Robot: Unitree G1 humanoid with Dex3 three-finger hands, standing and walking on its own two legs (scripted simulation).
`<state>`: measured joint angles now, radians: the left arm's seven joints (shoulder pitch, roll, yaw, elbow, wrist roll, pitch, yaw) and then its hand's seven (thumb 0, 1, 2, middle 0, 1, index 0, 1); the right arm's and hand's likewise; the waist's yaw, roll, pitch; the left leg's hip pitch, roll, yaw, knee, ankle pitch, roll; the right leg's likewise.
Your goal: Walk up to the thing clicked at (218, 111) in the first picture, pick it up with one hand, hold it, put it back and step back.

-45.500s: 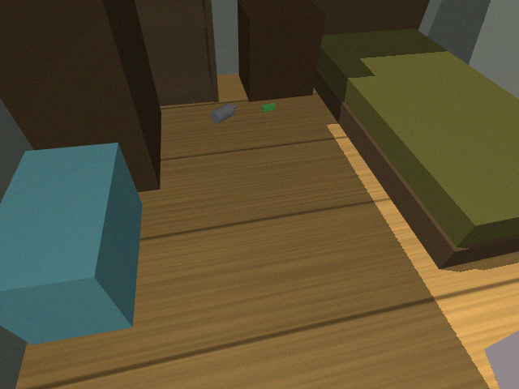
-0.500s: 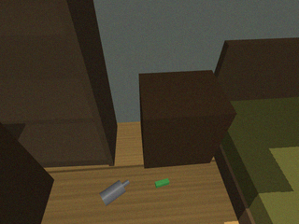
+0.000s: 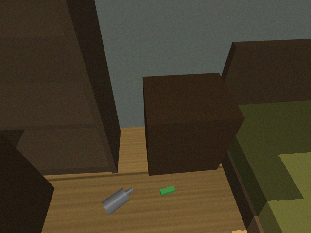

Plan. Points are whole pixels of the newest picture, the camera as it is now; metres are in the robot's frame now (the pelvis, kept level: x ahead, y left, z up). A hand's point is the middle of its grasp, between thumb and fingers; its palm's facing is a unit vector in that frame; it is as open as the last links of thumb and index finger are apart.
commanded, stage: stand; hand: left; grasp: from above
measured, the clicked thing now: (119, 198) +0.46 +0.22 -0.74
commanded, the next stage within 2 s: step back in 0.50 s
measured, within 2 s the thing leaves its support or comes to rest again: neither
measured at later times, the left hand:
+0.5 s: hand out of the picture +0.07 +0.25 -0.16, palm faces -0.01 -0.94 -0.33, open 7.4 cm
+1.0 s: hand out of the picture +0.07 +0.30 -0.18, palm faces -0.08 -0.93 -0.37, open 7.4 cm
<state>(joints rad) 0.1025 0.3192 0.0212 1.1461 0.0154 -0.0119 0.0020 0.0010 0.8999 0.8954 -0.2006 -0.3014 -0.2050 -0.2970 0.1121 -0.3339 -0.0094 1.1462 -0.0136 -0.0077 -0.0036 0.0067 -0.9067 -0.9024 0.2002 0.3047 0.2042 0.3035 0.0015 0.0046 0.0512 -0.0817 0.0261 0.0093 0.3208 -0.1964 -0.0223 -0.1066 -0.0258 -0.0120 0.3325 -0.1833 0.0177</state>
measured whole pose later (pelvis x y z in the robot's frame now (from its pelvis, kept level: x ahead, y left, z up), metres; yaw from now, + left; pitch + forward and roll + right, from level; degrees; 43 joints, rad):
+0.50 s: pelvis +0.00 +0.00 +0.00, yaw +0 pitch -2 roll +0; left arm 0.11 0.33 0.02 1.14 0.01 -0.01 0.00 0.00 0.90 0.90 -0.20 -0.30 -0.21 -0.30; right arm 0.12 -0.34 -0.01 1.15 -0.01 -0.01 0.00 0.01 -0.91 -0.90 0.20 0.30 0.20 0.30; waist 0.00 0.00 0.05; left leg -0.08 0.03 0.01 0.31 -0.19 -0.02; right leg -0.11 -0.02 -0.01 0.33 -0.18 0.02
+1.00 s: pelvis -0.09 +0.04 -0.02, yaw -2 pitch -1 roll -1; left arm 0.05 0.41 0.06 0.88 0.01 0.05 0.03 0.00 0.90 0.90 -0.20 -0.30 -0.20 -0.30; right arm 0.15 -0.36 -0.05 0.93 -0.02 0.03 0.00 0.01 -0.91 -0.90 0.20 0.30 0.21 0.30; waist -0.02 -0.06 0.19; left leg -0.30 -0.01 0.00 0.63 -0.30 0.04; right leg -0.50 0.13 0.17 1.20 -0.51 -0.01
